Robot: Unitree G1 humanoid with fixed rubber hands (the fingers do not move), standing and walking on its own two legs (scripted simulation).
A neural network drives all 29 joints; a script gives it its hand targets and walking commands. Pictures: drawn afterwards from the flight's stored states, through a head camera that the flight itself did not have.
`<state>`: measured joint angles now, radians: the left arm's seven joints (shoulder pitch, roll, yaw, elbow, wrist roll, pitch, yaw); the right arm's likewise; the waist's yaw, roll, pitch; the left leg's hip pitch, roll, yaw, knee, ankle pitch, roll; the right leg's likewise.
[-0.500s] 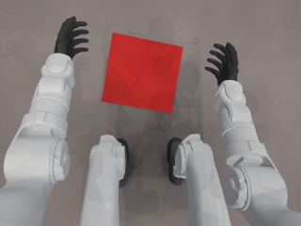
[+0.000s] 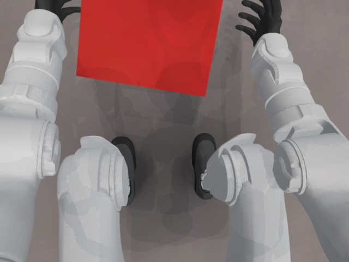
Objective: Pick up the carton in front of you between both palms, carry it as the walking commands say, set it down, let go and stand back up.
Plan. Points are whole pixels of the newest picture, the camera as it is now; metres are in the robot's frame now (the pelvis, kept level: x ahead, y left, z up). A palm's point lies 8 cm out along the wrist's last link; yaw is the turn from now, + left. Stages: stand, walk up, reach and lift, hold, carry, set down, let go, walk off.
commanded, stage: reach and lift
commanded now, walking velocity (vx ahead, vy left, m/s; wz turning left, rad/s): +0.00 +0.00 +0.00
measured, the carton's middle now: (150, 38) +0.50 +0.06 -0.25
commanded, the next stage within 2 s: none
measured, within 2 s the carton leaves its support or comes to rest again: leaves its support in 0.82 s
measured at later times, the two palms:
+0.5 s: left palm (63, 7) +0.53 +0.21 -0.18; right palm (239, 30) +0.51 -0.10 -0.16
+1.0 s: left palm (46, 4) +0.51 +0.21 -0.12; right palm (249, 29) +0.50 -0.09 -0.11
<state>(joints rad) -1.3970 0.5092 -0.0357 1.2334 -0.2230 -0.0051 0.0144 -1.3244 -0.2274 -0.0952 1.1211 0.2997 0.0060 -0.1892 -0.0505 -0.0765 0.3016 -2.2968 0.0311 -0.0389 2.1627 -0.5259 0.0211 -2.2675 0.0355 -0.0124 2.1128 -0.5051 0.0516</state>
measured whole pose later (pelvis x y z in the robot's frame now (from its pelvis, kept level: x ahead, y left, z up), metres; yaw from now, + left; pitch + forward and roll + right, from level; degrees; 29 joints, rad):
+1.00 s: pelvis +0.01 -0.01 +0.01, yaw +3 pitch +38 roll -4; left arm -1.29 0.32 -0.08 1.05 -0.15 0.15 0.10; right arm -1.07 -0.06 -0.28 0.84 0.22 0.09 -0.25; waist -0.01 -0.11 0.12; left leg -2.28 -0.03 -0.05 2.15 -0.53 0.00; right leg -2.22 0.13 0.05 2.12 -0.57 0.12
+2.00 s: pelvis +0.08 -0.01 +0.27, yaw +8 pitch +29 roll -1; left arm -0.57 -0.04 0.31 0.65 0.19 0.31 0.02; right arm -0.51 0.15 -0.39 0.58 -0.16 0.29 -0.09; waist 0.00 -0.04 -0.25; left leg -1.29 -0.04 -0.07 1.24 -0.45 -0.02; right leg -1.25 0.06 0.07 1.24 -0.49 0.03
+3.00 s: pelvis +0.10 -0.01 +0.40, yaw +9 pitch -4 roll +0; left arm -0.33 -0.17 0.31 0.37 0.32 0.62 -0.01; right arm -0.36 0.18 -0.33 0.41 -0.32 0.60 0.01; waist 0.00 -0.02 0.02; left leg -0.19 -0.02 -0.08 0.45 -0.19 -0.01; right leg -0.16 0.03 0.08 0.46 -0.23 0.01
